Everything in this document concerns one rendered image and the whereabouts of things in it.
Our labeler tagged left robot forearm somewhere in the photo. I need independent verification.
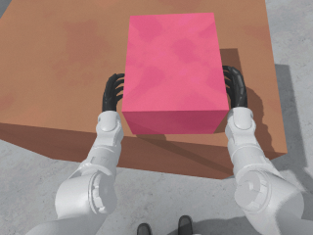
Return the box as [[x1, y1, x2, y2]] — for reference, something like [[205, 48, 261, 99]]
[[55, 111, 124, 212]]

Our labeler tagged robot right hand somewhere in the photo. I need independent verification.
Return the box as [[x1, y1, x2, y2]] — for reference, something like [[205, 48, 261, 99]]
[[222, 66, 248, 109]]

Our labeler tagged right robot upper arm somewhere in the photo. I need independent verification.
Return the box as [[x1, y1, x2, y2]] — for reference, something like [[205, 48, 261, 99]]
[[234, 169, 313, 235]]

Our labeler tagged pedestal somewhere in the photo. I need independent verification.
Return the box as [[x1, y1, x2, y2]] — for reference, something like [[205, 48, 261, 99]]
[[0, 0, 288, 180]]

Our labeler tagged right robot forearm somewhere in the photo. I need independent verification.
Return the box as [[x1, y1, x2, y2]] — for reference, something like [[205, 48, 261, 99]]
[[225, 107, 287, 184]]

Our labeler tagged carton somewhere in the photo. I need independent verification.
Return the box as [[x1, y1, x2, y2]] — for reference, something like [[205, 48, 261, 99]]
[[121, 12, 229, 135]]

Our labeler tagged left robot foot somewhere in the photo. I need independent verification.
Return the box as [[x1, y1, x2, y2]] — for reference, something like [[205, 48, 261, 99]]
[[137, 223, 151, 235]]

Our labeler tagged left robot upper arm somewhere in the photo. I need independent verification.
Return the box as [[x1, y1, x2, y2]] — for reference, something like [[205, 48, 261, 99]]
[[25, 171, 117, 235]]

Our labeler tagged robot left hand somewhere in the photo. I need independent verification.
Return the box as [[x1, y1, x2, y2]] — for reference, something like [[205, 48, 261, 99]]
[[102, 73, 125, 113]]

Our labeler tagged robot foot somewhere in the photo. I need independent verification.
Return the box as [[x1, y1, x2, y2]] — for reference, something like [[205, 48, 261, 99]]
[[178, 215, 193, 235], [137, 223, 151, 235]]

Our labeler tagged right robot foot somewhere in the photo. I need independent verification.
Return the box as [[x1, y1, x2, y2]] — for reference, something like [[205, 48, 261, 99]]
[[178, 215, 193, 235]]

